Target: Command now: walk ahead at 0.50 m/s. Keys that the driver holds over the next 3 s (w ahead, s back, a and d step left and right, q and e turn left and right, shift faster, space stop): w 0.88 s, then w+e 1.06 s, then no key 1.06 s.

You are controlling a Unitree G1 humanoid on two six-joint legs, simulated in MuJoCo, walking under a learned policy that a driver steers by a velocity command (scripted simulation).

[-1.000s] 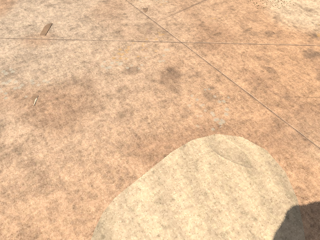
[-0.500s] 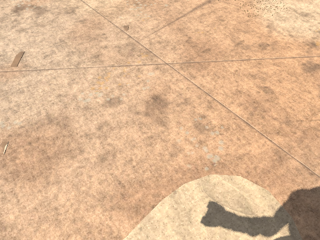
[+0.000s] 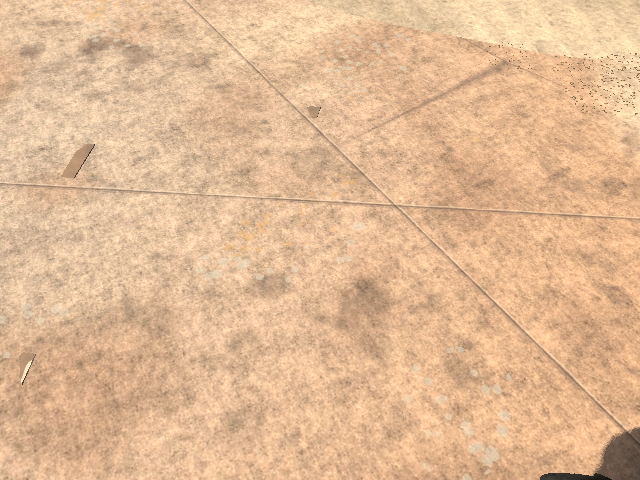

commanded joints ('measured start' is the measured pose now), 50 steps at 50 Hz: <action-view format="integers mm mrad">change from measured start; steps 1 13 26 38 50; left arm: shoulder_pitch -37 -226 -499 -209 -5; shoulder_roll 117 72 72 91 148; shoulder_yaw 10 21 2 10 24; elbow -69 -140 -243 -123 -44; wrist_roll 16 11 -7 23 -4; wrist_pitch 2 -10 -39 -48 -22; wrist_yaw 6 7 -52 -38 1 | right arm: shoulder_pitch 383 271 418 299 -92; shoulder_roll -250 -152 -182 -81 -76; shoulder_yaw -85 -37 -47 -34 -20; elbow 55 72 151 81 -47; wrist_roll -14 -24 -3 0 -2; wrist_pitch -12 -22 22 13 -6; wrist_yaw -14 -32 -53 -51 -19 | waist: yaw -219 -69 -119 -86 6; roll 8 27 60 -96 -76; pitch -247 8 65 -30 74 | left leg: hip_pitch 599 365 619 -73 -118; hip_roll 126 186 228 114 37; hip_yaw -161 -198 -100 -87 -51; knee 15 -389 -264 613 39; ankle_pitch -13 36 229 -234 104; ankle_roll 107 164 99 -29 -77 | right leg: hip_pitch -280 -793 -730 -280 -156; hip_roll -148 -175 -80 -246 -227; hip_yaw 9 110 39 260 168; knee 557 662 225 -137 -114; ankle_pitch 616 297 355 334 379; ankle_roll -91 -20 -67 -243 -205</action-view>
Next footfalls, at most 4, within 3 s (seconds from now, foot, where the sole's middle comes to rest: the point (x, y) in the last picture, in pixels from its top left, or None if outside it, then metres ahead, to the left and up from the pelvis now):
0.02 left None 0.18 0.11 -0.76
0.58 right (410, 472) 0.50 -0.12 -0.76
1.12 left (301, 334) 0.80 0.12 -0.76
1.64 right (436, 272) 1.00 -0.20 -0.76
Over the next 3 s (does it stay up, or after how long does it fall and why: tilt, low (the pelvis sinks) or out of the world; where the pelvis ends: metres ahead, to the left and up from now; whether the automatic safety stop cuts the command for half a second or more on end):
stays up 1.23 -0.25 0.01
